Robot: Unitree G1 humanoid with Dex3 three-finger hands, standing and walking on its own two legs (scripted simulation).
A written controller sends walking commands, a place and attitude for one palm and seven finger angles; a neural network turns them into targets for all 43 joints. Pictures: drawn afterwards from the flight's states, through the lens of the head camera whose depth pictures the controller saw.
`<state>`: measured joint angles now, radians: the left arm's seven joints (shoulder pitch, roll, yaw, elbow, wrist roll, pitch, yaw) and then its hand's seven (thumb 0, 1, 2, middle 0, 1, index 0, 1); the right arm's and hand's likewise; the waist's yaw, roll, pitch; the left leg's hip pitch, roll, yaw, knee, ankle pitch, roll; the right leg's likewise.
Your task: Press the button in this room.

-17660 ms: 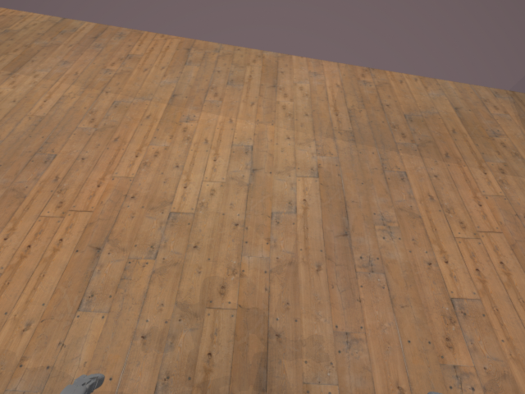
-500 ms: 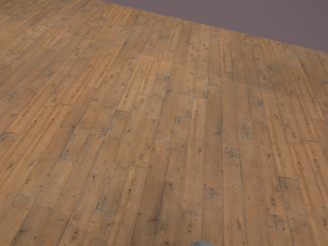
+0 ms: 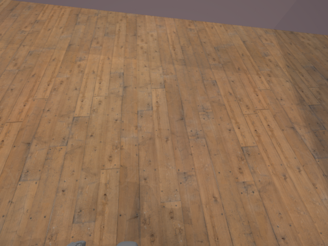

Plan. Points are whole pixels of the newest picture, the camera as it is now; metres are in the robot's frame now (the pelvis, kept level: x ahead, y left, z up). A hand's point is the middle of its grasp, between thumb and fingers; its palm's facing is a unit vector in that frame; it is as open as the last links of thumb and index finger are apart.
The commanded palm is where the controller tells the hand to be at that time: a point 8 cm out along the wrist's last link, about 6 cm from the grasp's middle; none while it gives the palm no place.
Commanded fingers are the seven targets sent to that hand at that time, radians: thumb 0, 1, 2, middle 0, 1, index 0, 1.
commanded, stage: turn or walk to find it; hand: left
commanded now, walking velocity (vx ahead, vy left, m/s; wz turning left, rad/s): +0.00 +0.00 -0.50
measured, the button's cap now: out of the picture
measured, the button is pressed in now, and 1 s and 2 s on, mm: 0 0 0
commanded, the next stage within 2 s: none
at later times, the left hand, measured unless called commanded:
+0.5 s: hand (109, 242) +0.15 +0.16 -0.16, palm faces -0.29 -0.92 -0.25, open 7.3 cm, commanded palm none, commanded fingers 0.00 0.90 0.90 -0.20 -0.30 -0.20 -0.30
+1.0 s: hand out of the picture +0.09 +0.17 -0.17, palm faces -0.42 -0.88 -0.22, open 7.3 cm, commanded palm none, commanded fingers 0.00 0.90 0.90 -0.20 -0.30 -0.20 -0.30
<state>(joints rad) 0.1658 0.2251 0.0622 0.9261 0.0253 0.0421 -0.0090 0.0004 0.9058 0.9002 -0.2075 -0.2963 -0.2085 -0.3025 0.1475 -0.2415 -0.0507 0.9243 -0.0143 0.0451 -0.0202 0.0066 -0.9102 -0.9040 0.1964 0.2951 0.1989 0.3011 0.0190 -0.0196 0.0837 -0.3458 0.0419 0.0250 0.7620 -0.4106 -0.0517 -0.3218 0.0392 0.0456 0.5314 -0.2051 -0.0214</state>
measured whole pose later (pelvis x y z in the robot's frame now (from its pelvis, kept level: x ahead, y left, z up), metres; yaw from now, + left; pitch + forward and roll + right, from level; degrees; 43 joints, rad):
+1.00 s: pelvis -0.05 +0.01 +0.00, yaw -30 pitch +0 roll +0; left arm 0.22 0.23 0.07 0.96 0.02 0.05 -0.01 0.00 0.91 0.90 -0.21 -0.30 -0.21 -0.30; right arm 0.13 -0.23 -0.05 0.91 -0.01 0.03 -0.03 0.01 -0.91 -0.90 0.20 0.30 0.20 0.30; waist 0.04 -0.03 0.07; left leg -0.29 0.03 0.01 0.64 -0.37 -0.04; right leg -0.34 0.07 0.09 0.52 -0.17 -0.02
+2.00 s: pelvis -0.06 +0.01 +0.00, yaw -61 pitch +0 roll -1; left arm 0.24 0.25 0.08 0.98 0.02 0.05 -0.03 0.00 0.91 0.90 -0.21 -0.30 -0.21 -0.30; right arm 0.23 -0.21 -0.03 0.90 -0.03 -0.02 -0.01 0.00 -0.91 -0.90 0.20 0.30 0.20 0.30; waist 0.01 -0.04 0.03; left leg -0.21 0.06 0.11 0.55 -0.34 0.01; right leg -0.41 0.05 0.04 0.88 -0.45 0.00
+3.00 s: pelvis +0.03 -0.35 -0.01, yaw -81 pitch +0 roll -1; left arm 0.41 0.16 0.04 1.15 0.01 -0.06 0.00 0.00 0.91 0.90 -0.20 -0.30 -0.20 -0.30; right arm 0.07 -0.17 -0.03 0.97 -0.04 -0.05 0.02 0.01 -0.91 -0.90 0.20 0.30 0.20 0.30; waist 0.07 -0.02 0.07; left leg -0.38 0.08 0.14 0.58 -0.19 0.00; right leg -0.07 0.03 -0.03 0.57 -0.45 -0.04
